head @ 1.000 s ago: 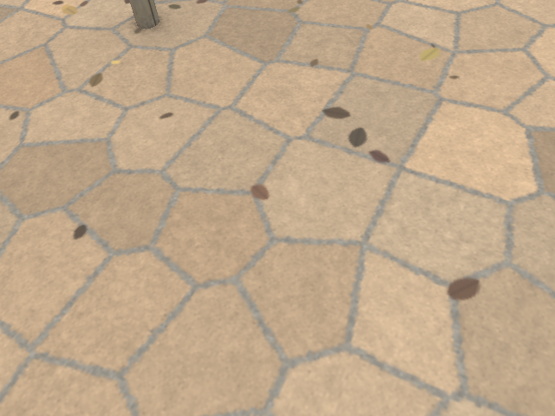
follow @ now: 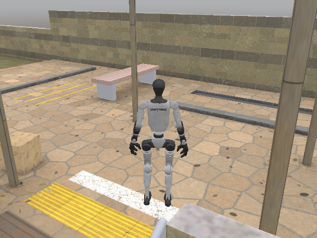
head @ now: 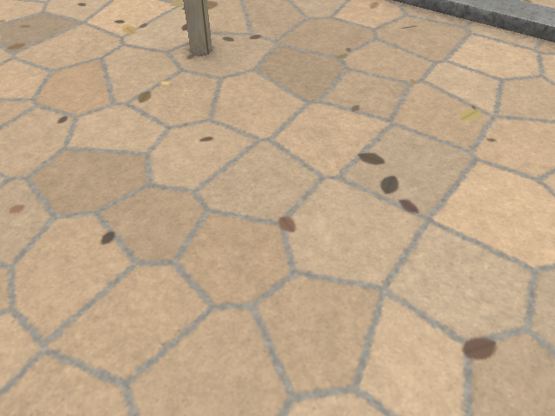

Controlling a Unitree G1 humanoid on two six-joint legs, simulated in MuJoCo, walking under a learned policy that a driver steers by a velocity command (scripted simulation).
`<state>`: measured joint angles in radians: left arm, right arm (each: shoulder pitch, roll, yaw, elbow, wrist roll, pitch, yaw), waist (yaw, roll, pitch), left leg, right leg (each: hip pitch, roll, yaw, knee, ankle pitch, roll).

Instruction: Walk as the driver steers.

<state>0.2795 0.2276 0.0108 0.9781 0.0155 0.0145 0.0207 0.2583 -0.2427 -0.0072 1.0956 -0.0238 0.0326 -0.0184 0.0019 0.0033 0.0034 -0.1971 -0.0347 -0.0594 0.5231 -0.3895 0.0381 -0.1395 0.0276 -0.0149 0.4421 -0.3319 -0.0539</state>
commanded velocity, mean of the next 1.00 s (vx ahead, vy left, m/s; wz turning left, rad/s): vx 0.77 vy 0.00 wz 0.03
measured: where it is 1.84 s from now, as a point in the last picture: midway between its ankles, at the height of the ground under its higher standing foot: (299, 304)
